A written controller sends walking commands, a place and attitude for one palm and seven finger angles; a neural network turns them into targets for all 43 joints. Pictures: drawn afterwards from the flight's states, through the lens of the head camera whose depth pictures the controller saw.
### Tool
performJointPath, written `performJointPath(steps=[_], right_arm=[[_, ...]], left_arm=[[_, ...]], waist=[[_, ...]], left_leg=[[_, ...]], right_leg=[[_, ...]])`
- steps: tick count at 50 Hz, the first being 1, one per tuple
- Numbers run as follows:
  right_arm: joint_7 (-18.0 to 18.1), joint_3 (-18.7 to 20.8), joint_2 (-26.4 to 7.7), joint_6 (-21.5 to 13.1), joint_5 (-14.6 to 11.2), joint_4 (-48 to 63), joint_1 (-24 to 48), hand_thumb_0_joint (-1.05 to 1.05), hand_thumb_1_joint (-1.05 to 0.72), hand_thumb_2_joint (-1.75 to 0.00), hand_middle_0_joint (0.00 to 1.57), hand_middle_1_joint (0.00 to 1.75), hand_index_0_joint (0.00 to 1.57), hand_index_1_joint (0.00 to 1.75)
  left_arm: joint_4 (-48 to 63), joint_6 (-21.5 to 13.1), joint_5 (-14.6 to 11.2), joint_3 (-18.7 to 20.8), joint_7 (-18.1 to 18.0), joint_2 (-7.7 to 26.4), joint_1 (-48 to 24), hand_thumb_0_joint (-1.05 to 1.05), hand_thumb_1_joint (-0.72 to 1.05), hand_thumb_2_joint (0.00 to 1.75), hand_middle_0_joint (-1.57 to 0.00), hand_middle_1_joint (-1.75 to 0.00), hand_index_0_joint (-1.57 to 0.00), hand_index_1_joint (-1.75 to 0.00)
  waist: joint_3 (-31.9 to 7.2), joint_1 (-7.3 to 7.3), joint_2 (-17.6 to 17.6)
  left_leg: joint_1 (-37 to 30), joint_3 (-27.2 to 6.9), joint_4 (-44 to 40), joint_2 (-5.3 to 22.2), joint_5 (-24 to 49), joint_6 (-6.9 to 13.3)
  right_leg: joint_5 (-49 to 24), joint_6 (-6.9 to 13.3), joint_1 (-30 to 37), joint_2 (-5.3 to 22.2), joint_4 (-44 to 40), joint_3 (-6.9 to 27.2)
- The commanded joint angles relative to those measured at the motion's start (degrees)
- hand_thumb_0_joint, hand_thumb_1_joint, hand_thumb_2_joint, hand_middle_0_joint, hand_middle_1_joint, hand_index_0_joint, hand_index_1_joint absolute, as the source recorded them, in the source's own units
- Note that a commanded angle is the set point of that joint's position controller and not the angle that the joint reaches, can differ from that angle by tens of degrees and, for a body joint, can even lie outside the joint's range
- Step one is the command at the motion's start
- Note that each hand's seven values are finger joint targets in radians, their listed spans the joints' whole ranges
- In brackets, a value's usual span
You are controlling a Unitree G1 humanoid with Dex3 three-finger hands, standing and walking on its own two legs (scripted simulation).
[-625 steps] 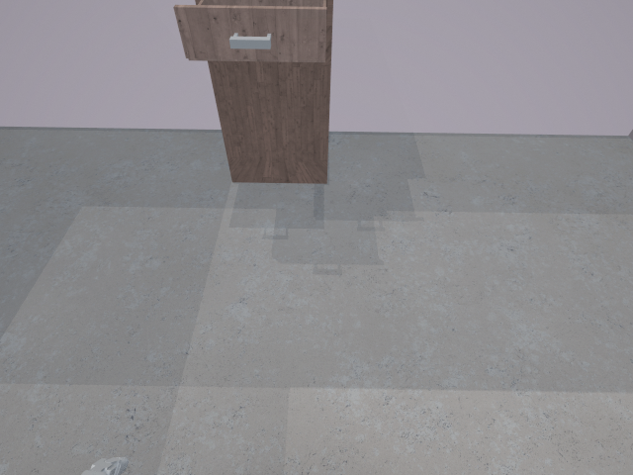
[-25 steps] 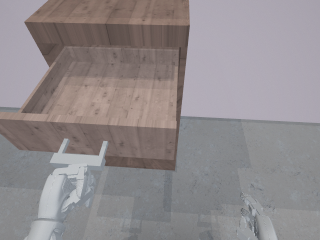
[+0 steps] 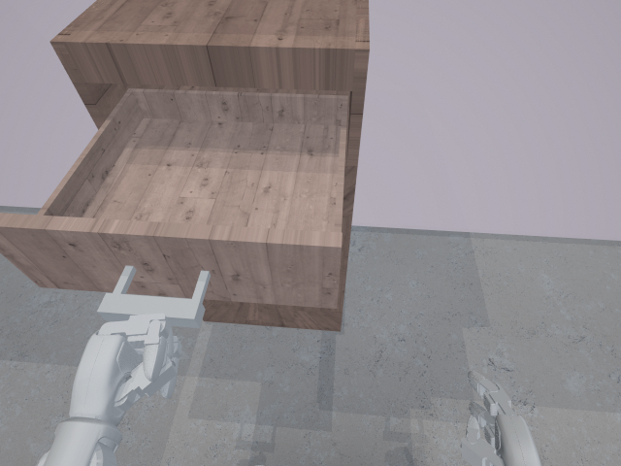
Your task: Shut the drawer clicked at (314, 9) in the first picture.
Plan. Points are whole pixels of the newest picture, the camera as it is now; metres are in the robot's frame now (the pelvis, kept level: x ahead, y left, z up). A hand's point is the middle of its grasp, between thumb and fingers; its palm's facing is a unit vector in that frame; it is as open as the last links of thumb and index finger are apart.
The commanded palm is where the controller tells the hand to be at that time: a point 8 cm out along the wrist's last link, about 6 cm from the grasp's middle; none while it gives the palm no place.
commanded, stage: push the drawer shut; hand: left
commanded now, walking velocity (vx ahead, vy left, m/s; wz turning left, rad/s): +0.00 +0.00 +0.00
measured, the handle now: (159, 293) +0.30 +0.20 +0.08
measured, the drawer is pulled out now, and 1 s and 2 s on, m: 0.30 0.19 0.07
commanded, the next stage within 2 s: none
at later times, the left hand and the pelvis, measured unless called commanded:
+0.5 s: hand (185, 317) +0.27 +0.16 +0.08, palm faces -0.04 -1.00 -0.06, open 3.2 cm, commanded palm +0.26 +0.22 +0.09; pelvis -0.01 +0.00 +0.01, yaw +0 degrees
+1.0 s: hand (195, 276) +0.33 +0.17 +0.08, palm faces -0.03 -1.00 -0.05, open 3.1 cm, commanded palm +0.32 +0.22 +0.09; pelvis -0.01 +0.00 +0.01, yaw -1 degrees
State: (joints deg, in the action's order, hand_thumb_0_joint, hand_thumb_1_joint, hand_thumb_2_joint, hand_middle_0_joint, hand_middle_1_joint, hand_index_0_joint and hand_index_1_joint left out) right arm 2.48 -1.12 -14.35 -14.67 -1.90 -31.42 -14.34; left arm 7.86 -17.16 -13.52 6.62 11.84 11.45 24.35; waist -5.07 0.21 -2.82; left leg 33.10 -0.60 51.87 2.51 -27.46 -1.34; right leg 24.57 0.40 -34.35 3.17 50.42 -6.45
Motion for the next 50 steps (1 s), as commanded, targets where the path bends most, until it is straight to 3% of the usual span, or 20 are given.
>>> performJointPath(steps=[1,3,8,11,13,19,20,21,22,30,31,33,35,38,40,42,44,46,48,50], right_arm=[[0.5,2.5,-6.6,-3.2,-0.2,7.8,2.7,0.0,-0.9,-0.9,0.2,0.3,0.2,0.3],[0.5,2.4,-6.8,-3.3,-0.4,7.5,3.0,0.0,-0.9,-0.9,0.2,0.3,0.2,0.3],[0.7,2.2,-7.0,-3.8,-0.4,6.7,3.3,0.0,-0.9,-0.9,0.2,0.3,0.2,0.3],[0.8,2.2,-7.1,-3.6,-0.3,5.9,3.5,0.0,-0.9,-0.9,0.2,0.3,0.2,0.3],[0.8,2.1,-7.1,-3.6,-0.4,6.0,3.9,0.0,-0.9,-0.9,0.2,0.3,0.2,0.3],[0.7,1.9,-7.0,-3.1,-0.4,5.1,4.2,0.0,-0.9,-0.9,0.2,0.3,0.2,0.3],[0.8,1.9,-7.3,-2.9,-0.4,4.9,4.2,0.0,-0.9,-0.9,0.2,0.3,0.2,0.3],[0.7,1.8,-7.1,-2.6,-0.3,4.9,4.1,0.0,-0.9,-0.9,0.2,0.3,0.2,0.3],[0.7,1.9,-7.2,-2.5,-0.5,4.7,4.1,0.0,-0.9,-0.9,0.2,0.3,0.2,0.3],[0.1,2.2,-7.3,-1.4,-0.3,4.4,3.6,0.0,-0.9,-0.9,0.2,0.3,0.2,0.3],[0.0,2.1,-7.1,-1.3,-0.3,4.4,3.5,0.0,-0.9,-0.9,0.2,0.3,0.2,0.3],[0.0,2.2,-7.3,-0.9,-0.4,3.8,3.2,0.0,-0.9,-0.9,0.2,0.3,0.2,0.3],[0.2,2.4,-7.7,-0.4,-0.4,3.4,3.1,0.0,-0.9,-0.9,0.2,0.3,0.2,0.3],[0.2,2.5,-7.4,0.1,-0.3,3.1,2.6,0.0,-0.9,-0.9,0.2,0.3,0.2,0.3],[0.2,2.6,-7.7,0.5,-0.4,2.8,2.3,0.0,-0.9,-0.9,0.2,0.3,0.2,0.3],[0.2,2.4,-7.5,0.8,-0.4,2.5,2.1,0.0,-0.9,-0.9,0.2,0.3,0.2,0.3],[0.2,2.7,-7.8,1.2,-0.3,2.2,1.5,0.0,-0.9,-0.9,0.2,0.3,0.2,0.3],[0.1,2.6,-7.7,1.8,-0.3,2.0,1.2,0.0,-0.9,-0.9,0.2,0.3,0.2,0.3],[0.1,2.6,-7.7,2.2,-0.3,1.9,1.2,0.0,-0.9,-0.9,0.2,0.3,0.2,0.3],[0.4,2.5,-8.2,2.9,-0.4,1.1,0.7,0.0,-0.9,-0.9,0.2,0.3,0.2,0.3]], left_arm=[[10.5,-3.8,-0.9,3.6,-0.6,6.3,-11.6,0.0,0.9,0.9,-1.4,-1.6,-1.4,-1.6],[10.2,-3.7,-0.9,2.9,-0.2,6.3,-14.9,0.0,0.9,0.9,-1.4,-1.6,-1.4,-1.6],[8.8,-3.1,-0.5,0.4,-0.6,5.1,-21.0,0.0,0.9,0.9,-1.4,-1.6,-1.4,-1.6],[6.1,-2.6,-0.3,1.6,-1.0,6.0,-23.7,0.0,0.9,0.9,-1.4,-1.6,-1.4,-1.6],[5.6,-2.4,-0.2,1.1,-1.0,6.0,-26.0,0.0,0.9,0.9,-1.4,-1.6,-1.4,-1.6],[0.6,-1.7,0.0,1.8,-1.7,6.5,-33.1,0.0,0.9,0.9,-1.4,-1.6,-1.4,-1.6],[-0.7,-1.7,0.2,3.5,-2.1,8.3,-33.0,0.0,0.9,0.9,-1.4,-1.6,-1.4,-1.6],[-2.0,-1.5,0.2,2.3,-1.9,6.7,-33.8,0.0,0.9,0.9,-1.4,-1.6,-1.4,-1.6],[-1.8,-1.7,0.2,3.0,-1.9,7.7,-36.3,0.0,0.9,0.9,-1.4,-1.6,-1.4,-1.6],[-7.2,-2.6,0.1,5.0,-2.0,8.9,-38.1,0.0,0.9,0.9,-1.4,-1.6,-1.4,-1.6],[-7.7,-2.6,0.0,3.4,-1.9,6.8,-39.2,0.0,0.9,0.9,-1.4,-1.6,-1.4,-1.6],[-9.3,-2.7,0.2,4.1,-2.0,8.4,-42.6,0.0,0.9,0.9,-1.4,-1.6,-1.4,-1.6],[-10.6,-3.1,0.6,5.2,-2.4,9.9,-44.4,0.0,0.9,0.9,-1.4,-1.6,-1.4,-1.6],[-11.8,-3.5,0.6,5.4,-2.1,9.9,-47.7,0.0,0.9,0.9,-1.4,-1.6,-1.4,-1.6],[-13.9,-3.6,0.7,6.0,-2.2,10.7,-47.6,0.0,0.9,0.9,-1.4,-1.6,-1.4,-1.6],[-14.1,-3.9,0.6,4.3,-2.0,8.9,-51.1,0.0,0.9,0.9,-1.4,-1.6,-1.4,-1.6],[-15.8,-4.1,0.5,6.5,-2.1,11.0,-51.0,0.0,0.9,0.9,-1.4,-1.6,-1.4,-1.6],[-17.7,-4.2,0.5,5.8,-1.7,10.2,-52.2,0.0,0.9,0.9,-1.4,-1.6,-1.4,-1.6],[-18.2,-4.5,0.5,5.6,-1.5,10.4,-55.1,0.0,0.9,0.9,-1.4,-1.6,-1.4,-1.6],[-22.3,-4.4,0.5,7.5,-1.5,12.7,-57.2,0.0,0.9,0.9,-1.4,-1.6,-1.4,-1.6]], waist=[[-8.2,1.94,2.8],[-8.3,2.33,1.2],[-9.7,2.74,1.8],[-9.3,2.68,3.1],[-9.6,2.5,1.2],[-9.5,2.45,2.2],[-9.4,2.08,2.7],[-9.7,2.32,3.3],[-10.5,2.38,2.2],[-11.5,1.32,2.7],[-11.4,1.8,3.1],[-10.2,2.24,2.1],[-10.1,2.43,3.8],[-11.9,2.47,1.8],[-12.0,2.63,3.2],[-12.4,2.96,1.0],[-13.5,2.48,2.6],[-13.6,3.14,3.5],[-13.7,3.09,1.3],[-11.6,3.74,4.4]], left_leg=[[-1.9,0.1,-7.6,-2.9,13.4,2.2],[-2.4,0.0,-7.9,-2.9,12.8,2.1],[-3.7,-0.7,-8.8,-2.9,11.9,2.1],[-3.6,-0.7,-9.3,-2.8,11.3,2.1],[-4.1,-0.7,-9.8,-2.8,11.2,2.0],[-4.1,-0.7,-11.0,-2.8,9.5,1.9],[-3.6,-0.5,-11.0,-2.7,9.7,1.9],[-3.8,-0.4,-11.2,-2.9,9.7,2.0],[-4.3,-0.3,-11.2,-2.9,10.0,1.9],[-4.9,0.3,-12.1,-2.8,13.5,1.7],[-5.2,0.4,-12.2,-2.8,13.5,1.7],[-4.8,0.5,-12.2,-2.8,12.0,1.6],[-4.2,0.6,-12.2,-2.7,11.2,1.9],[-5.4,0.7,-12.3,-2.9,12.4,1.7],[-5.0,0.7,-12.2,-2.7,12.9,1.9],[-5.9,0.6,-12.4,-2.8,13.4,1.7],[-6.0,0.6,-12.3,-2.8,14.6,1.7],[-5.6,0.9,-12.2,-2.8,14.7,1.9],[-5.9,0.9,-12.3,-2.8,14.4,1.7],[-4.3,0.7,-12.2,-2.6,12.5,1.9]], right_leg=[[-11.2,-0.1,7.6,-2.1,-8.8,3.5],[-10.4,-0.1,6.9,-2.0,-8.7,3.2],[-9.3,-0.1,6.6,-2.0,-8.8,2.8],[-8.4,-0.1,6.9,-2.1,-9.5,3.1],[-8.3,0.0,6.8,-2.0,-9.3,2.9],[-6.5,0.0,7.5,-1.9,-10.4,3.4],[-6.3,0.1,8.0,-1.9,-10.7,3.6],[-6.6,0.0,8.1,-2.0,-10.8,3.6],[-7.2,0.1,8.3,-2.0,-10.6,3.7],[-11.8,0.2,11.1,-2.0,-10.7,3.8],[-12.3,0.1,10.7,-2.1,-10.7,3.8],[-10.9,0.1,9.8,-2.1,-11.1,4.0],[-9.7,-0.1,10.0,-2.0,-11.6,4.4],[-11.6,0.1,10.6,-2.0,-11.2,4.6],[-12.0,0.0,10.9,-2.0,-11.3,4.6],[-13.1,0.2,10.4,-2.0,-11.0,4.3],[-14.6,0.2,11.6,-2.1,-10.7,4.4],[-15.1,-0.1,11.8,-2.1,-11.1,4.7],[-14.9,0.2,11.3,-2.0,-10.9,4.6],[-12.5,-0.1,10.5,-2.2,-11.7,4.8]])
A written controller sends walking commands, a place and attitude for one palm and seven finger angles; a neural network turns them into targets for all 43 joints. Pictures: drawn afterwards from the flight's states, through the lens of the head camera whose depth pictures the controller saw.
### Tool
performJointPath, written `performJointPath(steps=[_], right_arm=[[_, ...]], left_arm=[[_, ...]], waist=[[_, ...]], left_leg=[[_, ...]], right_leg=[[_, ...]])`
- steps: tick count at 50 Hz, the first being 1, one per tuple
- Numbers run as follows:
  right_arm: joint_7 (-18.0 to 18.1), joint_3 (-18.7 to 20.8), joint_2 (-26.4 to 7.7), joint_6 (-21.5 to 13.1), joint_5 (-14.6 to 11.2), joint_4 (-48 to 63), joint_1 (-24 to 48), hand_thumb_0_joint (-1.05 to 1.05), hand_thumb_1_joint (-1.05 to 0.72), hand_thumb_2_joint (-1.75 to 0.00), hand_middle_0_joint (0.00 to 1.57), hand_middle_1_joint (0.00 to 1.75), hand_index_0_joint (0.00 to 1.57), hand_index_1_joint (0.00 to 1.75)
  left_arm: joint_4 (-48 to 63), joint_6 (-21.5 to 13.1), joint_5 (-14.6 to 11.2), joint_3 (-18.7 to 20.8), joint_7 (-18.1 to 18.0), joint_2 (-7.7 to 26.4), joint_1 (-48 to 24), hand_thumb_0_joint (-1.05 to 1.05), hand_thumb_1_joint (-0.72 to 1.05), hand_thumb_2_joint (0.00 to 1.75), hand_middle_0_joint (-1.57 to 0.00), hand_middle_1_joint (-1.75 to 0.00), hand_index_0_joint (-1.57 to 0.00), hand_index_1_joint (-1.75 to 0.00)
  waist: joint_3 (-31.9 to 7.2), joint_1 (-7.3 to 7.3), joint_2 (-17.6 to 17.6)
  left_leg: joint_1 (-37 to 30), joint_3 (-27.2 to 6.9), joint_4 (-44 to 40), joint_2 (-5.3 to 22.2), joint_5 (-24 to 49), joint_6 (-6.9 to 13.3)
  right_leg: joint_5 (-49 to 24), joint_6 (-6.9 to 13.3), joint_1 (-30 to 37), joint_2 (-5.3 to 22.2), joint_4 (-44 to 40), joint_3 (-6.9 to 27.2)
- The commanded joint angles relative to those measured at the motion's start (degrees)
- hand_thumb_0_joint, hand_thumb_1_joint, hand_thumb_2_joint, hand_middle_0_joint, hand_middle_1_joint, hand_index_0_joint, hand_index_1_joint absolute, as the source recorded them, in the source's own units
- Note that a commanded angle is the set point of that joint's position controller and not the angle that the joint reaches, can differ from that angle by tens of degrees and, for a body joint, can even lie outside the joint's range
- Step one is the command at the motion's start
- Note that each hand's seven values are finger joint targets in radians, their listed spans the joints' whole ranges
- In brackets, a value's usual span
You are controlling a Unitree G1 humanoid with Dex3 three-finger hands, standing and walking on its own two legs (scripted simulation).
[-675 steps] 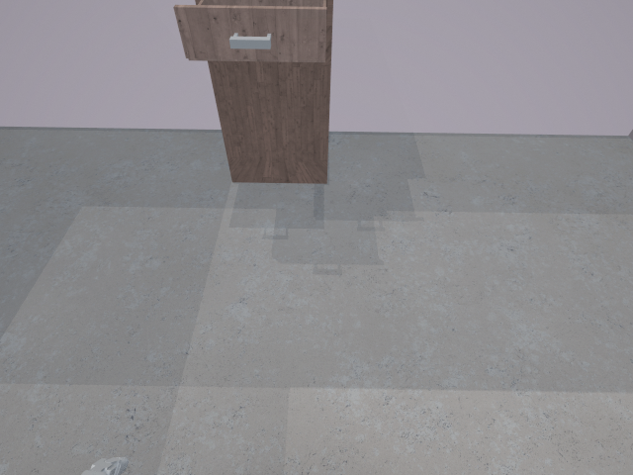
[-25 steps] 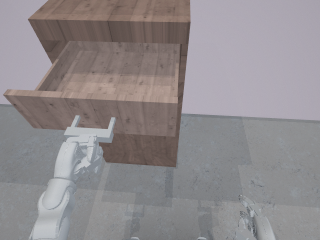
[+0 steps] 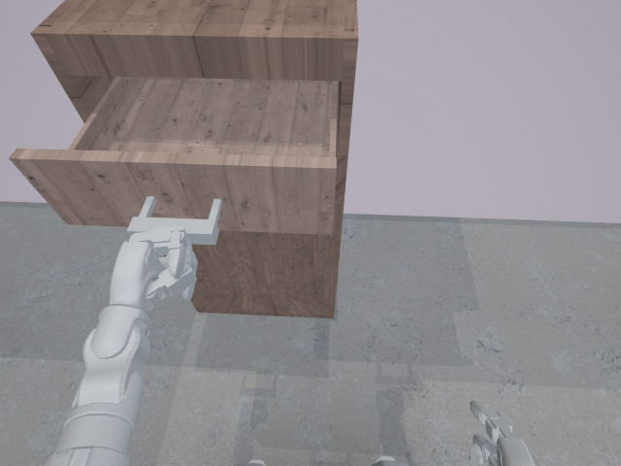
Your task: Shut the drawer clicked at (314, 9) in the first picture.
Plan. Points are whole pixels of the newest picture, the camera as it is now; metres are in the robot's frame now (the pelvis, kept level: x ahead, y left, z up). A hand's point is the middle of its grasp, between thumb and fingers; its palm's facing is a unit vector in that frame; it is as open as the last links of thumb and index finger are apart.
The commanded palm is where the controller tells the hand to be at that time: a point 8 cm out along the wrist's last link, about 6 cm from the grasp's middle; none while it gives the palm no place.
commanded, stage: push the drawer shut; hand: left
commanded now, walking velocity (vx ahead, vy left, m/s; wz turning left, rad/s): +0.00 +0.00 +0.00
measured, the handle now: (178, 217) +0.42 +0.20 +0.07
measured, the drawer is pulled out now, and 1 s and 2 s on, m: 0.19 0.07 0.00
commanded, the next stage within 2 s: pull the fist back off the drawer in 1.76 s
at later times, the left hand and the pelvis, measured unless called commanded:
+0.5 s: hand (204, 224) +0.41 +0.16 +0.07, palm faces -0.04 -1.00 -0.03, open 3.1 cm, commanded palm +0.39 +0.22 +0.07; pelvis +0.00 +0.00 +0.00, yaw -1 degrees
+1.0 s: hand (214, 198) +0.46 +0.16 +0.07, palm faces -0.02 -1.00 -0.02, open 3.3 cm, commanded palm +0.45 +0.21 +0.07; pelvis +0.00 +0.01 -0.01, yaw -1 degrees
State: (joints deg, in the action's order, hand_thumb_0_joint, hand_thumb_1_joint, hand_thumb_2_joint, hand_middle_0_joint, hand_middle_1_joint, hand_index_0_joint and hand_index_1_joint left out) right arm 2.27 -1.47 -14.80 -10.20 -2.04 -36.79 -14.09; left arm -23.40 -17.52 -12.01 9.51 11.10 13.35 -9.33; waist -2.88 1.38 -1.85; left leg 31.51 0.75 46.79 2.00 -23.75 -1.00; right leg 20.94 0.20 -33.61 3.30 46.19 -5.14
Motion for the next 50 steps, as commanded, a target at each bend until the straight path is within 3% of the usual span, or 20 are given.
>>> performJointPath(steps=[1,2,4,5,7,10,11,17,19,22,23,25,28,32,35,39,42,45,48,50], right_arm=[[0.6,2.7,-7.6,-1.3,-0.3,6.5,0.4,0.0,-0.9,-0.9,0.2,0.3,0.2,0.3],[0.7,2.7,-7.5,-1.1,-0.4,6.5,0.4,0.0,-0.9,-0.9,0.2,0.3,0.2,0.3],[0.8,2.7,-7.7,-0.7,-0.3,6.0,-0.2,0.0,-0.9,-0.9,0.2,0.3,0.2,0.3],[0.8,2.8,-7.8,-0.4,-0.3,5.8,-0.6,0.0,-0.9,-0.9,0.2,0.3,0.2,0.3],[0.6,2.7,-7.6,-0.1,-0.3,5.8,-1.1,0.0,-0.9,-0.9,0.2,0.3,0.2,0.3],[0.5,2.9,-7.9,0.4,-0.1,5.4,-2.3,0.0,-0.9,-0.9,0.2,0.3,0.2,0.3],[0.3,3.0,-7.7,0.6,-0.1,5.5,-2.5,0.0,-0.9,-0.9,0.2,0.3,0.2,0.3],[-0.2,3.2,-8.0,2.2,0.2,5.1,-4.1,0.0,-0.9,-0.9,0.2,0.3,0.2,0.3],[-0.3,3.1,-8.0,2.7,0.1,5.1,-4.3,0.0,-0.9,-0.9,0.2,0.3,0.2,0.3],[-0.3,3.2,-8.0,3.4,0.2,5.3,-5.1,0.0,-0.9,-0.9,0.2,0.3,0.2,0.3],[-0.4,3.2,-7.9,3.6,0.2,5.2,-5.4,0.0,-0.9,-0.9,0.2,0.3,0.2,0.3],[-0.3,3.2,-8.1,3.9,0.3,4.9,-5.9,0.0,-0.9,-0.9,0.2,0.3,0.2,0.3],[-0.7,3.4,-8.0,4.2,0.5,5.0,-6.9,0.0,-0.9,-0.9,0.2,0.3,0.2,0.3],[-0.7,3.5,-8.3,4.9,0.5,3.9,-8.0,0.0,-0.9,-0.9,0.2,0.3,0.2,0.3],[-0.7,3.5,-8.5,5.3,0.7,3.6,-8.7,0.0,-0.9,-0.9,0.2,0.3,0.2,0.3],[-1.1,3.7,-8.3,5.5,0.9,3.1,-9.5,0.0,-0.9,-0.9,0.2,0.3,0.2,0.3],[-1.4,3.8,-8.5,5.8,1.1,2.7,-10.3,0.0,-0.9,-0.9,0.2,0.3,0.2,0.3],[-1.4,3.8,-8.9,6.2,1.3,2.2,-11.0,0.0,-0.9,-0.9,0.2,0.3,0.2,0.3],[-1.5,3.8,-9.0,6.6,1.5,2.2,-11.3,0.0,-0.9,-0.9,0.2,0.3,0.2,0.3],[-1.4,3.6,-9.1,6.8,1.6,1.8,-11.8,0.0,-0.9,-0.9,0.2,0.3,0.2,0.3]], left_arm=[[7.8,-4.2,-0.9,3.9,-0.5,10.1,-25.3,0.0,0.9,0.9,-1.4,-1.6,-1.4,-1.6],[7.1,-4.2,-1.1,3.2,-0.3,9.3,-27.2,0.0,0.9,0.9,-1.4,-1.6,-1.4,-1.6],[5.2,-4.4,-0.8,4.1,-0.2,11.0,-30.6,0.0,0.9,0.9,-1.4,-1.6,-1.4,-1.6],[4.1,-4.5,-0.5,4.3,-0.3,11.5,-31.3,0.0,0.9,0.9,-1.4,-1.6,-1.4,-1.6],[3.1,-4.7,-0.5,2.4,-0.1,9.4,-34.3,0.0,0.9,0.9,-1.4,-1.6,-1.4,-1.6],[0.8,-5.2,0.2,2.8,-0.6,10.3,-36.9,0.0,0.9,0.9,-1.4,-1.6,-1.4,-1.6],[-0.6,-5.2,0.3,1.9,-0.5,8.8,-36.7,0.0,0.9,0.9,-1.4,-1.6,-1.4,-1.6],[-5.7,-6.1,0.6,5.9,-0.5,12.9,-38.7,0.0,0.9,0.9,-1.4,-1.6,-1.4,-1.6],[-6.6,-6.5,0.9,6.4,-0.3,13.8,-40.8,0.0,0.9,0.9,-1.4,-1.6,-1.4,-1.6],[-8.7,-6.9,0.9,7.3,0.2,14.7,-42.0,0.0,0.9,0.9,-1.4,-1.6,-1.4,-1.6],[-9.7,-6.8,0.7,6.6,0.4,13.6,-42.8,0.0,0.9,0.9,-1.4,-1.6,-1.4,-1.6],[-10.6,-7.4,0.9,7.7,0.5,15.7,-46.0,0.0,0.9,0.9,-1.4,-1.6,-1.4,-1.6],[-11.4,-7.7,1.0,8.0,0.6,15.1,-45.4,0.0,0.9,0.9,-1.4,-1.6,-1.4,-1.6],[-14.7,-8.2,1.6,7.4,0.4,15.4,-51.5,0.0,0.9,0.9,-1.4,-1.6,-1.4,-1.6],[-16.1,-8.9,2.1,8.5,0.3,17.3,-53.8,0.0,0.9,0.9,-1.4,-1.6,-1.4,-1.6],[-16.8,-9.8,2.6,6.9,0.0,15.5,-57.3,0.0,0.9,0.9,-1.4,-1.6,-1.4,-1.6],[-18.6,-10.2,2.8,6.4,-0.6,14.4,-59.0,0.0,0.9,0.9,-1.4,-1.6,-1.4,-1.6],[-21.1,-10.6,3.6,7.2,-1.2,16.1,-61.6,0.0,0.9,0.9,-1.4,-1.6,-1.4,-1.6],[-22.2,-10.9,4.4,8.0,-1.5,17.2,-62.9,0.0,0.9,0.9,-1.4,-1.6,-1.4,-1.6],[-24.3,-11.0,4.8,8.9,-1.8,18.9,-64.9,0.0,0.9,0.9,-1.4,-1.6,-1.4,-1.6]], waist=[[-13.7,2.68,2.6],[-14.1,2.94,2.3],[-15.2,2.93,0.5],[-15.1,3.29,1.8],[-17.1,3.48,0.8],[-18.3,3.54,1.3],[-18.5,3.63,0.6],[-19.6,3.19,3.3],[-18.8,3.08,0.5],[-19.4,3.25,1.2],[-19.2,3.68,1.5],[-18.8,3.87,0.8],[-21.3,3.5,0.2],[-20.0,5.24,0.7],[-21.2,5.37,-0.1],[-23.8,5.83,-3.0],[-23.7,6.44,-1.9],[-23.0,7.25,0.6],[-24.0,7.13,-1.7],[-22.8,7.61,-0.2]], left_leg=[[-2.8,-0.6,-7.4,-2.2,8.2,1.5],[-2.9,-0.5,-7.3,-2.2,7.9,1.6],[-3.2,-0.7,-7.2,-2.3,8.0,1.4],[-3.1,-0.8,-7.0,-2.2,7.9,1.6],[-4.0,-1.0,-7.0,-2.3,8.6,1.6],[-4.3,-1.3,-6.7,-2.2,10.5,1.6],[-4.6,-0.9,-6.6,-2.3,10.5,1.6],[-2.2,-0.4,-6.4,-2.3,11.6,1.8],[-1.9,-0.2,-6.6,-2.3,11.4,1.6],[-1.7,-0.1,-6.4,-2.2,12.2,1.7],[-1.6,0.1,-6.2,-2.3,11.9,1.8],[-1.1,-0.2,-6.1,-2.3,11.6,1.8],[-2.2,-0.2,-6.0,-2.1,13.3,1.7],[-1.2,-0.2,-5.4,-2.0,12.0,1.9],[-1.3,-0.3,-5.0,-2.0,11.8,2.0],[-4.2,-0.9,-4.3,-1.8,14.4,1.7],[-4.4,-1.3,-4.0,-1.7,14.7,1.7],[-2.6,-1.4,-3.7,-1.6,13.5,2.0],[-2.8,-1.4,-3.5,-1.7,13.2,1.8],[-0.7,-1.4,-3.2,-1.8,11.7,2.1]], right_leg=[[-8.3,0.2,9.4,-2.3,-7.4,3.5],[-8.1,0.1,9.1,-2.3,-7.5,3.7],[-8.3,0.4,9.1,-2.3,-7.1,3.7],[-7.9,0.2,8.8,-2.4,-7.2,3.6],[-9.0,0.3,8.9,-2.5,-6.8,3.5],[-11.0,0.5,8.9,-2.7,-6.1,3.2],[-11.2,0.4,8.8,-2.7,-6.3,3.3],[-13.9,0.3,11.4,-2.8,-6.1,3.9],[-13.7,0.6,10.8,-2.7,-5.9,3.9],[-14.7,0.6,11.0,-3.0,-5.7,4.0],[-14.7,0.5,10.5,-3.1,-5.9,4.0],[-14.0,0.6,9.7,-3.2,-5.5,4.0],[-15.6,0.7,10.2,-3.4,-5.0,3.8],[-14.2,0.4,7.6,-3.6,-5.1,3.8],[-13.8,0.6,7.3,-3.7,-4.8,3.9],[-14.8,0.8,5.0,-3.9,-3.9,3.3],[-14.5,0.7,3.4,-4.2,-3.7,3.0],[-13.8,0.7,3.3,-4.3,-3.5,3.0],[-13.1,0.7,2.4,-4.2,-3.4,3.2],[-12.5,0.6,2.7,-4.3,-3.5,3.5]])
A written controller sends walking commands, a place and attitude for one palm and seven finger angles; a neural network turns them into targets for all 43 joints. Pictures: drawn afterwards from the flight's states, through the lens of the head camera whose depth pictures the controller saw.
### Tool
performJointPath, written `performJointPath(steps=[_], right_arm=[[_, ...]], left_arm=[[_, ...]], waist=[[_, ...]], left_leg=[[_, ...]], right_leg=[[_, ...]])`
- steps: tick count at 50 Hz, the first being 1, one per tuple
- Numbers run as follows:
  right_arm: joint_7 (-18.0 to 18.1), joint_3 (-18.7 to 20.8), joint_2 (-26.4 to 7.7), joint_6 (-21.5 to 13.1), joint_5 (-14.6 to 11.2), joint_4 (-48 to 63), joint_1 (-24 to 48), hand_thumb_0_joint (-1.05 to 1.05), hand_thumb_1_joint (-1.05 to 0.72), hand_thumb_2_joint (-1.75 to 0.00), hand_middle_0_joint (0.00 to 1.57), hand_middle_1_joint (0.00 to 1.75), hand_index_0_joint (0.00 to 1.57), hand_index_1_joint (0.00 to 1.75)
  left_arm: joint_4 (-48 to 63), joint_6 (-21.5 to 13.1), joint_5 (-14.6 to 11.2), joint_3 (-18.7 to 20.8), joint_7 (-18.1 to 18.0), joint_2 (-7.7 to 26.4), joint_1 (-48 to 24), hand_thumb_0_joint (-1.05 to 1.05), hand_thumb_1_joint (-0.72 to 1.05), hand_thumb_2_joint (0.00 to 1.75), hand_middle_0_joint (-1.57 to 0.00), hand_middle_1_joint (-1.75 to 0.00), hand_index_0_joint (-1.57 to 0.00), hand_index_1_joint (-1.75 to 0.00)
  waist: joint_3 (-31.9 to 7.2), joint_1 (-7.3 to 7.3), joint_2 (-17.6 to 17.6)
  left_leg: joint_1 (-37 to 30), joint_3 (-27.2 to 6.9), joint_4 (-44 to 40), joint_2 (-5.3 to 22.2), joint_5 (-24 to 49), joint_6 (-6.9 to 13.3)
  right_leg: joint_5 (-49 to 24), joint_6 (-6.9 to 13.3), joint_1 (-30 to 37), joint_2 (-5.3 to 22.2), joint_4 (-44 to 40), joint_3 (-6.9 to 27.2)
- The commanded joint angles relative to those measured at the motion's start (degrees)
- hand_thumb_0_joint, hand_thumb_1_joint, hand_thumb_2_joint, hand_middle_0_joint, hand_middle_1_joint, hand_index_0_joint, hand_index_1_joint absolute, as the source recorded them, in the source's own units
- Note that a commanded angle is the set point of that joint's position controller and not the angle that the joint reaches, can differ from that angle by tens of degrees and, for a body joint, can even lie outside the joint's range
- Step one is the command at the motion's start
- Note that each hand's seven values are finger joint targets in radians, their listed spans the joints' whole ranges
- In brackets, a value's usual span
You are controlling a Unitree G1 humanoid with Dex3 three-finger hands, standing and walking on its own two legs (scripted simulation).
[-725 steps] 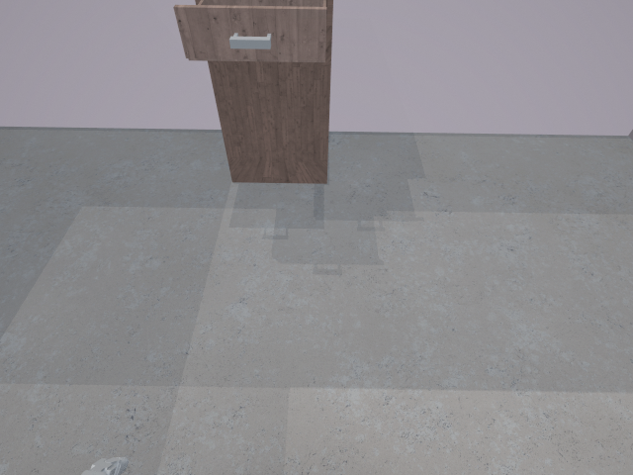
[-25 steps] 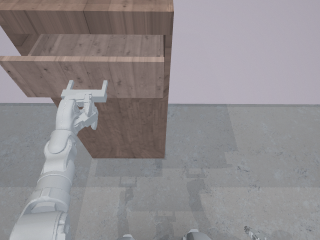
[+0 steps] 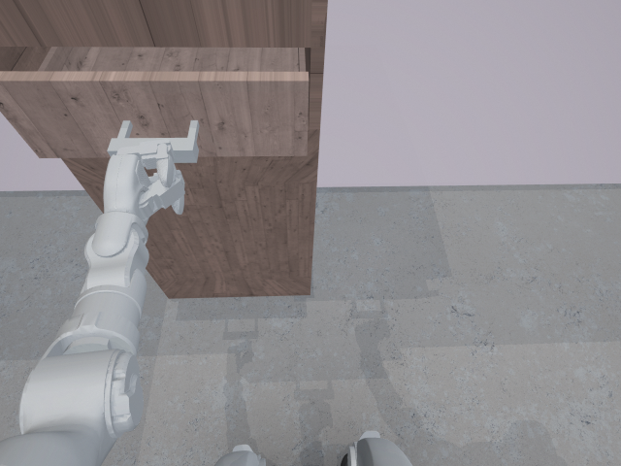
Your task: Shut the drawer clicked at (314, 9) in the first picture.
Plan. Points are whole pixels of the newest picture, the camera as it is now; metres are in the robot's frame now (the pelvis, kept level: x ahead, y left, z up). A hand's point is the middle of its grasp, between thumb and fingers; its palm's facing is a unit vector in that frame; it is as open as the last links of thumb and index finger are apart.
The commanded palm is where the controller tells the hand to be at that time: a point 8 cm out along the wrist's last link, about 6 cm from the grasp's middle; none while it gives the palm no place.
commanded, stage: push the drawer shut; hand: left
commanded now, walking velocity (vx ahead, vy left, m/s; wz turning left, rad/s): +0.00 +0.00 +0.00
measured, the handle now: (157, 139) +0.54 +0.20 +0.08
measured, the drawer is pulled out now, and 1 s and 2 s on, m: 0.07 0.00 0.00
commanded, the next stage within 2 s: pull the fist back off the drawer in 0.76 s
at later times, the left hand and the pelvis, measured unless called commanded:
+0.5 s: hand (187, 149) +0.52 +0.16 +0.08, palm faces +0.01 -1.00 -0.03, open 3.4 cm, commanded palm +0.51 +0.21 +0.08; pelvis -0.01 +0.00 -0.01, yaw +0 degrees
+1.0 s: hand (178, 145) +0.53 +0.17 +0.08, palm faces -0.01 -1.00 -0.04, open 3.0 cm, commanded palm +0.54 +0.21 +0.08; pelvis -0.02 +0.01 -0.02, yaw +0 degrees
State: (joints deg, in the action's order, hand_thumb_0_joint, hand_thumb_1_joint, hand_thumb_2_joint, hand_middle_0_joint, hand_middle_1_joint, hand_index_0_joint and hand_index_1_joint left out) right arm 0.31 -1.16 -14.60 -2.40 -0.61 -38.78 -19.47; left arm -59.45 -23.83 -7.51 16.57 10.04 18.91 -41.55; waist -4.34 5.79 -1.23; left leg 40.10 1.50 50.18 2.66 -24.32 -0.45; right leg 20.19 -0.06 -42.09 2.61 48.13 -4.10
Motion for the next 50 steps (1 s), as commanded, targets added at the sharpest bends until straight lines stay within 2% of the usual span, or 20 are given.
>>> performJointPath(steps=[1,4,5,9,11,14,18,21,26,27,29,30,31,33,36,37,39,43,48,50], right_arm=[[0.5,3.2,-9.4,-0.8,0.2,3.8,-6.6,0.0,-0.9,-0.9,0.2,0.3,0.2,0.3],[0.4,3.1,-9.3,-0.7,0.4,3.8,-6.9,0.0,-0.9,-0.9,0.2,0.3,0.2,0.3],[0.4,3.2,-9.6,-0.6,0.5,3.6,-7.5,0.0,-0.9,-0.9,0.2,0.3,0.2,0.3],[0.3,3.0,-9.7,-0.4,0.6,3.3,-8.1,0.0,-0.9,-0.9,0.2,0.3,0.2,0.3],[0.4,3.1,-10.1,-0.2,0.9,3.0,-9.2,0.0,-0.9,-0.9,0.2,0.3,0.2,0.3],[0.3,3.0,-10.2,-0.1,1.1,3.0,-9.9,0.0,-0.9,-0.9,0.2,0.3,0.2,0.3],[0.3,2.7,-10.5,0.3,1.3,2.6,-11.0,0.0,-0.9,-0.9,0.2,0.3,0.2,0.3],[0.4,2.6,-11.1,0.5,1.6,2.6,-12.2,0.0,-0.9,-0.9,0.2,0.3,0.2,0.3],[0.4,2.5,-11.3,0.9,2.0,2.8,-14.0,0.0,-0.9,-0.9,0.2,0.3,0.2,0.3],[0.4,2.4,-11.3,1.1,2.1,2.7,-14.2,0.0,-0.9,-0.9,0.2,0.3,0.2,0.3],[0.3,2.3,-11.2,1.3,2.1,2.8,-14.5,0.0,-0.9,-0.9,0.2,0.3,0.2,0.3],[0.4,2.3,-11.1,1.4,2.1,2.3,-15.0,0.0,-0.9,-0.9,0.2,0.3,0.2,0.3],[0.5,2.4,-11.5,1.5,2.1,2.2,-15.1,0.0,-0.9,-0.9,0.2,0.3,0.2,0.3],[0.5,2.4,-11.5,1.3,2.2,2.0,-15.3,0.0,-0.9,-0.9,0.2,0.3,0.2,0.3],[0.6,2.1,-11.7,1.0,2.4,1.4,-15.7,0.0,-0.9,-0.9,0.2,0.3,0.2,0.3],[0.7,2.1,-12.0,0.9,2.4,1.2,-15.9,0.0,-0.9,-0.9,0.2,0.3,0.2,0.3],[0.8,1.9,-12.0,0.5,2.4,1.1,-15.9,0.0,-0.9,-0.9,0.2,0.3,0.2,0.3],[1.2,1.5,-12.4,-0.4,2.2,0.8,-15.8,0.0,-0.9,-0.9,0.2,0.3,0.2,0.3],[1.0,1.2,-12.6,-0.6,2.5,1.6,-15.8,0.0,-0.9,-0.9,0.2,0.3,0.2,0.3],[0.7,1.4,-12.3,-0.5,2.6,2.1,-15.7,0.0,-0.9,-0.9,0.2,0.3,0.2,0.3]], left_arm=[[11.3,-4.7,0.7,2.0,-0.7,14.0,-33.4,0.0,0.9,0.9,-1.4,-1.6,-1.4,-1.6],[11.0,-5.1,1.0,0.8,-0.8,12.9,-36.0,0.0,0.9,0.9,-1.4,-1.6,-1.4,-1.6],[10.1,-5.2,1.1,2.1,-0.8,14.7,-36.9,0.0,0.9,0.9,-1.4,-1.6,-1.4,-1.6],[7.6,-4.8,1.6,1.0,-0.7,14.1,-39.5,0.0,0.9,0.9,-1.4,-1.6,-1.4,-1.6],[6.9,-4.9,1.9,2.5,-0.9,16.3,-41.3,0.0,0.9,0.9,-1.4,-1.6,-1.4,-1.6],[6.8,-4.7,2.1,2.6,-1.0,16.7,-43.0,0.0,0.9,0.9,-1.4,-1.6,-1.4,-1.6],[3.8,-4.0,3.0,3.2,-1.0,18.8,-45.7,0.0,0.9,0.9,-1.4,-1.6,-1.4,-1.6],[2.3,-3.5,3.3,4.3,-1.2,20.8,-47.2,0.0,0.9,0.9,-1.4,-1.6,-1.4,-1.6],[1.7,-2.9,3.8,7.1,-0.8,25.0,-49.4,0.0,0.9,0.9,-1.4,-1.6,-1.4,-1.6],[1.5,-2.9,4.1,7.6,-0.6,26.2,-50.3,0.0,0.9,0.9,-1.4,-1.6,-1.4,-1.6],[0.3,-2.5,4.3,6.5,-0.3,24.8,-50.6,0.0,0.9,0.9,-1.4,-1.6,-1.4,-1.6],[-0.3,-2.4,4.0,5.5,-0.4,23.5,-52.0,0.0,0.9,0.9,-1.4,-1.6,-1.4,-1.6],[-0.7,-2.2,3.9,6.1,-0.7,24.2,-52.6,0.0,0.9,0.9,-1.4,-1.6,-1.4,-1.6],[0.5,-2.3,4.2,5.2,-1.1,24.1,-55.2,0.0,0.9,0.9,-1.4,-1.6,-1.4,-1.6],[0.0,-2.1,4.1,3.4,-1.7,22.4,-57.6,0.0,0.9,0.9,-1.4,-1.6,-1.4,-1.6],[0.1,-2.1,4.1,4.4,-1.9,23.9,-58.2,0.0,0.9,0.9,-1.4,-1.6,-1.4,-1.6],[0.1,-2.0,4.1,3.2,-1.9,23.3,-59.4,0.0,0.9,0.9,-1.4,-1.6,-1.4,-1.6],[-0.6,-1.6,3.7,2.0,-2.0,22.8,-60.6,0.0,0.9,0.9,-1.4,-1.6,-1.4,-1.6],[-1.9,-1.0,3.7,4.5,-1.8,25.4,-59.6,0.0,0.9,0.9,-1.4,-1.6,-1.4,-1.6],[-1.3,-1.2,3.9,3.2,-1.6,23.2,-59.3,0.0,0.9,0.9,-1.4,-1.6,-1.4,-1.6]], waist=[[-21.7,3.47,-1.2],[-22.5,4.03,-4.2],[-22.6,4.36,-2.9],[-22.1,5.42,-3.9],[-23.2,5.71,-2.9],[-25.2,6.1,-3.7],[-23.8,7.13,-4.6],[-24.8,8.08,-3.6],[-28.9,8.07,-6.0],[-28.3,8.14,-5.9],[-26.8,8.77,-5.9],[-25.1,10.05,-4.8],[-24.5,10.25,-4.4],[-26.4,10.58,-7.3],[-25.4,11.99,-8.3],[-25.5,12.04,-8.1],[-25.4,12.6,-8.3],[-24.9,13.26,-9.3],[-25.4,12.31,-8.2],[-26.4,12.17,-10.3]], left_leg=[[-9.0,-2.1,-6.6,-2.4,12.3,1.6],[-9.8,-2.2,-6.3,-2.5,11.4,1.5],[-9.8,-2.5,-6.0,-2.4,11.7,1.7],[-8.6,-2.5,-5.6,-2.4,10.3,1.7],[-8.3,-3.0,-5.3,-2.3,11.0,1.8],[-8.2,-2.8,-4.7,-2.4,11.5,1.9],[-6.1,-3.0,-4.1,-2.3,9.9,2.0],[-5.4,-3.0,-3.7,-2.3,9.9,2.3],[-5.3,-2.6,-2.3,-2.3,13.2,2.4],[-4.8,-2.8,-2.2,-2.1,13.5,2.3],[-4.4,-2.9,-2.1,-2.0,13.5,2.3],[-4.3,-3.1,-2.1,-1.9,13.2,2.5],[-3.9,-3.3,-2.1,-1.8,11.9,2.5],[-4.9,-3.6,-2.0,-1.9,10.7,2.4],[-6.3,-4.3,-2.2,-1.7,9.8,2.3],[-5.9,-4.4,-2.0,-1.6,9.4,2.4],[-5.5,-4.4,-2.2,-1.6,8.0,2.4],[-5.7,-5.1,-2.7,-1.4,5.8,2.3],[-3.6,-5.1,-2.5,-1.7,4.8,2.3],[-5.9,-5.2,-2.4,-1.7,5.9,2.1]], right_leg=[[-12.0,0.9,11.2,-3.6,-5.3,2.5],[-10.6,1.0,9.5,-3.6,-5.4,2.6],[-10.6,0.9,9.2,-3.7,-5.1,2.5],[-9.2,0.8,7.4,-3.7,-5.3,2.6],[-9.6,0.7,7.6,-3.9,-4.9,2.6],[-10.2,0.6,7.9,-3.9,-4.9,2.9],[-8.5,0.6,6.1,-3.9,-4.9,2.9],[-8.6,0.4,6.2,-4.1,-5.0,3.1],[-11.8,0.4,8.0,-4.2,-4.5,3.6],[-12.0,0.4,7.7,-4.2,-4.3,3.5],[-11.6,0.4,6.4,-4.3,-4.3,3.2],[-11.2,0.2,5.1,-4.4,-4.7,3.0],[-9.7,0.1,4.1,-4.4,-5.0,3.0],[-7.7,0.2,2.9,-4.3,-5.0,3.0],[-5.9,0.3,-0.3,-4.4,-5.1,2.4],[-5.5,0.3,-0.4,-4.4,-5.1,2.3],[-4.5,0.2,-0.7,-4.3,-5.2,2.4],[-2.6,0.2,-2.6,-4.2,-5.3,2.0],[-2.0,0.4,-1.1,-4.3,-4.9,2.0],[-2.5,0.7,-2.3,-4.3,-4.5,1.7]])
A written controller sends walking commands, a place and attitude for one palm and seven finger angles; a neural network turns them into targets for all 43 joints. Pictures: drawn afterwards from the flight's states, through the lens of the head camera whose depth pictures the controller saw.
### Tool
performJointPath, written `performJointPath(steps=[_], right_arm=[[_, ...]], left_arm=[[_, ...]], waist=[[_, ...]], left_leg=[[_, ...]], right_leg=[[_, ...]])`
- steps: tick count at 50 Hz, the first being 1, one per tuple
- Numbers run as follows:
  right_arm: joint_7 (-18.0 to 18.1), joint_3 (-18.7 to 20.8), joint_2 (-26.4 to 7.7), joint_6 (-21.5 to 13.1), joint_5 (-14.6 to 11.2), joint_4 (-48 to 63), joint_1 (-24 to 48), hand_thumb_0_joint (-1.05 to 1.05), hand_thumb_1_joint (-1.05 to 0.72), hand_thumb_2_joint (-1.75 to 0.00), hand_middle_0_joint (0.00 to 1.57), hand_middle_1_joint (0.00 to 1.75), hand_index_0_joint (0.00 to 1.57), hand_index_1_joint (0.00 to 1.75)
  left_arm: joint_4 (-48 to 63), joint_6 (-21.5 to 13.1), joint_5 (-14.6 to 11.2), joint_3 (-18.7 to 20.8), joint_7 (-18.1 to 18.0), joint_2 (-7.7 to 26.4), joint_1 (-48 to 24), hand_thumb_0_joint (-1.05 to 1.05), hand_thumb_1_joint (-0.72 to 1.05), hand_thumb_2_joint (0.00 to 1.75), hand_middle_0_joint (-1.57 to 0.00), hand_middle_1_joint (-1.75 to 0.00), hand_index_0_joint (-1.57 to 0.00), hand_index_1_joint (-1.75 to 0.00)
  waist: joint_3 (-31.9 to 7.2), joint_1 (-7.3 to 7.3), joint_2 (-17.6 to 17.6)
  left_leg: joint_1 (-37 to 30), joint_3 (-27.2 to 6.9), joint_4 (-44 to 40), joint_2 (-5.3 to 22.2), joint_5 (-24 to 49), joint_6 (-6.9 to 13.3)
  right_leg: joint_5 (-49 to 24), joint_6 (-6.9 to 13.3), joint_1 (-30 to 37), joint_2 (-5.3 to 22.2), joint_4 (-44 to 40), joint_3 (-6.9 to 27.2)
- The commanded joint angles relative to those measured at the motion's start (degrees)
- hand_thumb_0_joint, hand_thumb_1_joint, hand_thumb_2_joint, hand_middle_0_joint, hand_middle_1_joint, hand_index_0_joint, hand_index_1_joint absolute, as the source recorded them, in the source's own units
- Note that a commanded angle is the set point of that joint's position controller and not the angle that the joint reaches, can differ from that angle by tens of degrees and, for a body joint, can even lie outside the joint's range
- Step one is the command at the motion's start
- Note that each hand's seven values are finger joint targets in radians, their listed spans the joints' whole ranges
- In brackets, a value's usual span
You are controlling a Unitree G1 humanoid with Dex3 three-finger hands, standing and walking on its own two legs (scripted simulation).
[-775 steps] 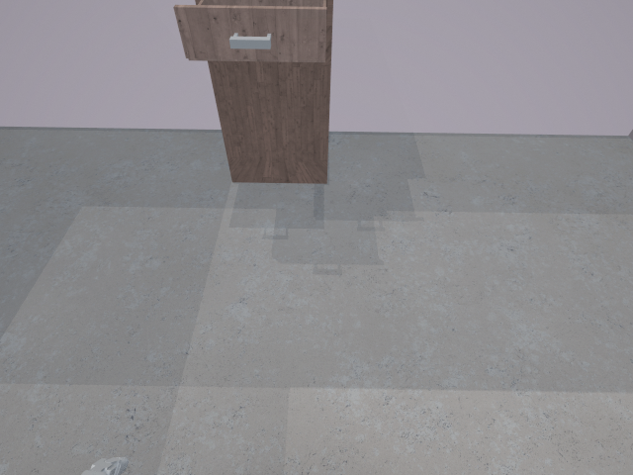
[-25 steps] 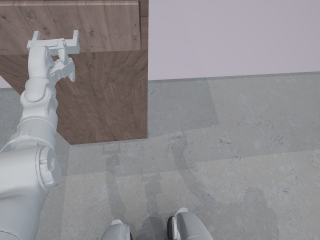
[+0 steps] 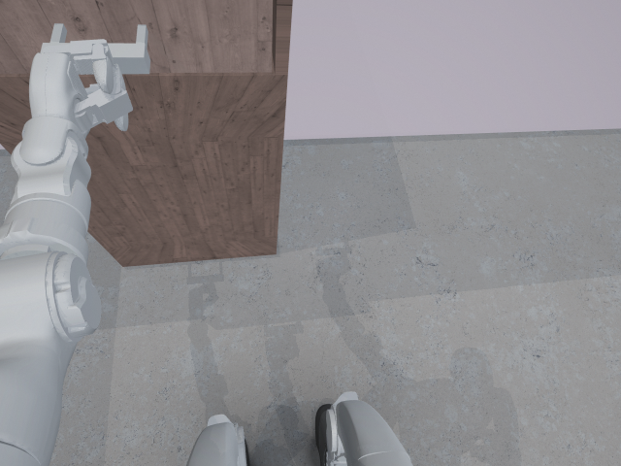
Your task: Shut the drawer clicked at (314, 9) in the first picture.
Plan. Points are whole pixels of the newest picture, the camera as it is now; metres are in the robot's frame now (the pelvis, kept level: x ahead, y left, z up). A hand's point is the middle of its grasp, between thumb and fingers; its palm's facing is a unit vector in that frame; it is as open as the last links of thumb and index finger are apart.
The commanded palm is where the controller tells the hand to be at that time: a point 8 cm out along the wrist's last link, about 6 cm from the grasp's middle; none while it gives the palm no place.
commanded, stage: pull the fist back off the drawer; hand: left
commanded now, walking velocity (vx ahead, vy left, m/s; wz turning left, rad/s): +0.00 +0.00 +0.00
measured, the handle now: (99, 45) +0.63 +0.19 +0.10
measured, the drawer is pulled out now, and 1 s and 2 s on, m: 0.00 0.00 0.00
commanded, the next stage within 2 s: draw the hand back to the body in 0.56 s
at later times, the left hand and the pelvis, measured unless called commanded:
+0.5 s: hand (128, 103) +0.53 +0.15 +0.09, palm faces +0.00 -1.00 -0.01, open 3.2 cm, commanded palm +0.50 +0.20 +0.10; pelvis +0.03 +0.01 +0.01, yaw -3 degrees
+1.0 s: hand (87, 153) +0.44 +0.17 +0.13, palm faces +0.02 -1.00 -0.03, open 3.3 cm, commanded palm +0.40 +0.22 +0.14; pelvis +0.06 -0.01 +0.04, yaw -1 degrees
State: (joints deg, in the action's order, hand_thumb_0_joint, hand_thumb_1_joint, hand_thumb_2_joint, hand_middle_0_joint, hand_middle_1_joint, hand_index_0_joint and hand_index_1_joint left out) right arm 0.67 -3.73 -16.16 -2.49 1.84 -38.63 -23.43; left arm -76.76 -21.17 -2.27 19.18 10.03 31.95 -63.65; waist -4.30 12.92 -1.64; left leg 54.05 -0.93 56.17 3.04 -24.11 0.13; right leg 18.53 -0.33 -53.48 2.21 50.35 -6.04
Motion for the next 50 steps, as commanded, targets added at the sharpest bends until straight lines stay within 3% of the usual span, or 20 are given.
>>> performJointPath(steps=[1,6,7,10,12,14,16,23,24,26,30,33,35,38,41,42,45,47,48,50], right_arm=[[0.2,4.0,-10.9,-0.3,0.3,1.8,-11.9,0.0,-0.9,-0.9,0.2,0.3,0.2,0.3],[-0.5,4.2,-11.1,0.7,0.4,2.8,-11.6,0.0,-0.9,-0.9,0.2,0.3,0.2,0.3],[-0.6,4.3,-10.9,0.9,0.4,3.0,-11.3,0.0,-0.9,-0.9,0.2,0.3,0.2,0.3],[-0.9,4.6,-10.7,1.6,0.5,3.9,-11.5,0.0,-0.9,-0.9,0.2,0.3,0.2,0.3],[-1.2,4.8,-10.4,2.2,0.2,4.3,-10.8,0.0,-0.9,-0.9,0.2,0.3,0.2,0.3],[-1.1,4.9,-10.3,2.7,-0.1,4.8,-10.4,0.0,-0.9,-0.9,0.2,0.3,0.2,0.3],[-1.3,5.1,-9.9,3.1,-0.1,5.5,-10.2,0.0,-0.9,-0.9,0.2,0.3,0.2,0.3],[-1.9,6.2,-8.6,4.7,-1.1,7.8,-8.2,0.0,-0.9,-0.9,0.2,0.3,0.2,0.3],[-1.9,6.3,-8.5,4.8,-1.2,7.7,-7.9,0.0,-0.9,-0.9,0.2,0.3,0.2,0.3],[-1.7,6.5,-8.2,5.0,-1.5,7.3,-7.6,0.0,-0.9,-0.9,0.2,0.3,0.2,0.3],[-1.5,6.8,-7.6,4.5,-1.7,6.7,-7.0,0.0,-0.9,-0.9,0.2,0.3,0.2,0.3],[-1.4,6.8,-7.3,4.5,-1.9,6.1,-6.0,0.0,-0.9,-0.9,0.2,0.3,0.2,0.3],[-1.5,7.1,-7.4,4.3,-2.2,8.1,-5.0,0.0,-0.9,-0.9,0.2,0.3,0.2,0.3],[-1.5,6.9,-6.4,3.7,-3.0,9.9,-2.7,0.0,-0.9,-0.9,0.2,0.3,0.2,0.3],[-1.2,6.8,-6.5,3.3,-3.8,10.7,-0.7,0.0,-0.9,-0.9,0.2,0.3,0.2,0.3],[-1.0,6.6,-6.5,3.1,-4.1,11.0,0.5,0.0,-0.9,-0.9,0.2,0.3,0.2,0.3],[-0.2,6.3,-6.4,2.2,-4.2,11.8,2.8,0.0,-0.9,-0.9,0.2,0.3,0.2,0.3],[0.1,6.0,-5.8,1.3,-4.3,12.0,4.3,0.0,-0.9,-0.9,0.2,0.3,0.2,0.3],[0.3,5.9,-5.7,0.8,-4.3,12.1,4.9,0.0,-0.9,-0.9,0.2,0.3,0.2,0.3],[0.6,5.6,-5.8,-0.2,-4.4,12.6,6.4,0.0,-0.9,-0.9,0.2,0.3,0.2,0.3]], left_arm=[[16.4,-4.0,-1.2,1.0,-1.6,10.2,-37.0,0.0,0.9,0.9,-1.4,-1.6,-1.4,-1.6],[15.3,-3.8,-1.2,2.1,-1.8,9.9,-32.2,0.0,0.9,0.9,-1.4,-1.6,-1.4,-1.6],[16.9,-4.0,-1.3,1.6,-1.7,9.2,-32.7,0.0,0.9,0.9,-1.4,-1.6,-1.4,-1.6],[18.0,-4.4,-1.7,2.9,-1.5,9.1,-27.2,0.0,0.9,0.9,-1.4,-1.6,-1.4,-1.6],[18.3,-4.2,-1.9,2.4,-1.2,7.5,-24.3,0.0,0.9,0.9,-1.4,-1.6,-1.4,-1.6],[19.6,-4.3,-1.8,3.5,-1.2,9.0,-21.7,0.0,0.9,0.9,-1.4,-1.6,-1.4,-1.6],[21.5,-4.8,-1.8,3.6,-1.2,8.0,-18.1,0.0,0.9,0.9,-1.4,-1.6,-1.4,-1.6],[29.9,-4.8,-3.8,3.2,-1.2,3.7,-3.1,0.0,0.9,0.9,-1.4,-1.6,-1.4,-1.6],[30.9,-4.6,-4.1,3.0,-1.5,3.3,-3.2,0.0,0.9,0.9,-1.4,-1.6,-1.4,-1.6],[33.5,-4.7,-4.2,2.1,-1.9,2.5,-4.9,0.0,0.9,0.9,-1.4,-1.6,-1.4,-1.6],[36.4,-5.0,-5.0,1.6,-2.3,0.9,-1.8,0.0,0.9,0.9,-1.4,-1.6,-1.4,-1.6],[35.0,-4.7,-4.7,0.6,-1.8,-0.5,-0.7,0.0,0.9,0.9,-1.4,-1.6,-1.4,-1.6],[39.7,-4.6,-5.6,2.8,-1.2,1.4,7.5,0.0,0.9,0.9,-1.4,-1.6,-1.4,-1.6],[47.9,-3.1,-7.5,0.4,0.0,-1.8,14.9,0.0,0.9,0.9,-1.4,-1.6,-1.4,-1.6],[50.5,0.2,-9.4,0.0,0.6,-3.1,21.9,0.0,0.9,0.9,-1.4,-1.6,-1.4,-1.6],[52.2,1.1,-9.6,-1.1,0.7,-4.0,21.4,0.0,0.9,0.9,-1.4,-1.6,-1.4,-1.6],[59.3,2.3,-10.1,-0.3,0.3,-2.6,23.1,0.0,0.9,0.9,-1.4,-1.6,-1.4,-1.6],[62.8,2.8,-10.3,-1.8,0.6,-4.3,25.0,0.0,0.9,0.9,-1.4,-1.6,-1.4,-1.6],[63.6,3.1,-10.7,-1.7,0.8,-4.7,26.9,0.0,0.9,0.9,-1.4,-1.6,-1.4,-1.6],[66.3,3.7,-11.3,-1.8,1.4,-4.5,28.8,0.0,0.9,0.9,-1.4,-1.6,-1.4,-1.6]], waist=[[-26.8,4.66,-10.0],[-25.8,3.25,-7.6],[-26.1,3.02,-8.5],[-28.1,1.11,-7.6],[-27.1,0.59,-6.5],[-26.3,-0.38,-5.5],[-27.6,-1.9,-7.7],[-28.3,-5.56,-4.6],[-27.6,-5.21,-3.3],[-26.6,-4.66,-3.8],[-26.7,-5.21,-3.7],[-24.7,-5.11,-2.9],[-29.0,-8.07,-4.1],[-29.6,-9.15,-3.9],[-24.3,-9.05,1.3],[-22.2,-8.66,0.4],[-21.2,-9.2,-1.6],[-20.7,-9.41,-2.9],[-20.4,-9.7,-1.5],[-19.2,-9.94,-2.0]], left_leg=[[-21.3,-3.4,-8.5,-1.9,6.8,1.3],[-20.5,-3.3,-8.7,-2.0,6.4,1.2],[-20.8,-3.0,-8.7,-2.0,6.7,1.2],[-22.7,-2.7,-8.8,-1.9,10.2,1.1],[-22.3,-2.1,-9.0,-1.9,10.4,1.1],[-20.8,-1.5,-9.4,-2.0,10.2,1.2],[-24.0,-1.6,-9.7,-1.9,13.9,0.9],[-25.7,0.5,-10.6,-1.7,24.1,0.7],[-25.4,0.6,-10.7,-1.7,24.3,0.8],[-26.7,0.7,-10.8,-1.6,26.7,0.8],[-28.7,1.1,-10.6,-1.5,31.1,0.7],[-27.4,1.5,-11.0,-1.7,30.1,0.7],[-29.8,1.8,-11.6,-1.8,33.9,0.7],[-31.5,2.1,-13.1,-1.5,37.6,0.8],[-29.7,2.7,-15.4,-1.5,33.9,1.2],[-29.7,3.1,-16.2,-1.8,31.0,1.2],[-31.7,3.1,-17.5,-2.2,28.5,1.3],[-33.4,2.8,-18.5,-2.3,28.4,1.2],[-33.8,2.6,-19.0,-2.3,27.6,1.1],[-34.7,2.6,-19.7,-2.4,26.6,1.2]], right_leg=[[-1.5,1.1,8.4,-3.9,-6.4,3.2],[-1.2,1.1,9.0,-4.0,-6.4,3.0],[-1.5,1.1,9.4,-3.9,-6.4,3.1],[-3.7,1.4,11.8,-4.1,-6.0,2.9],[-4.1,1.3,12.4,-4.2,-6.4,2.9],[-4.5,1.3,14.5,-4.2,-6.7,3.2],[-6.7,1.6,14.7,-4.4,-6.0,2.8],[-17.4,1.5,22.5,-4.5,-6.0,2.9],[-18.2,1.4,23.1,-4.5,-6.2,3.0],[-20.1,1.2,23.0,-4.4,-6.3,3.1],[-24.1,1.2,25.0,-4.3,-6.5,3.6],[-24.6,1.1,25.7,-3.9,-6.6,3.7],[-27.4,1.4,30.0,-3.8,-6.5,4.0],[-31.1,1.3,34.4,-3.4,-7.6,4.0],[-31.7,0.9,36.9,-3.5,-9.7,3.5],[-30.4,0.8,36.6,-3.4,-10.5,3.4],[-28.8,1.0,38.0,-3.3,-11.7,3.5],[-28.3,1.1,38.6,-3.1,-12.4,3.4],[-27.8,1.1,39.3,-3.1,-12.8,3.2],[-27.4,1.3,40.1,-3.0,-13.4,3.2]])
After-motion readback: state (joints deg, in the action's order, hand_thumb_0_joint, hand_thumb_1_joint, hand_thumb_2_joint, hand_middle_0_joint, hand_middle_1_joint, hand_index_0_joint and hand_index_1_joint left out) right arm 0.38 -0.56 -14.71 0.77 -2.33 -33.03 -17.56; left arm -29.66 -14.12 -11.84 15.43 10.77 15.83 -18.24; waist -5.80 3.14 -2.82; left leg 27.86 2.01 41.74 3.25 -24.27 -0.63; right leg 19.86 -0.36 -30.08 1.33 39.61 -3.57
